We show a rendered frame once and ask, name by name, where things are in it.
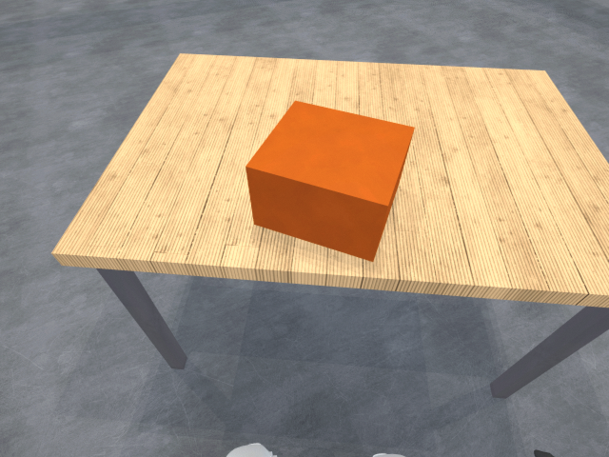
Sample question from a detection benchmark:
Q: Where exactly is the table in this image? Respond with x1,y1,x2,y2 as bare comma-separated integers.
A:
51,53,609,399

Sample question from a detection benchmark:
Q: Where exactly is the carton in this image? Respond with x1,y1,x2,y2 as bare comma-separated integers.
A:
246,101,414,262

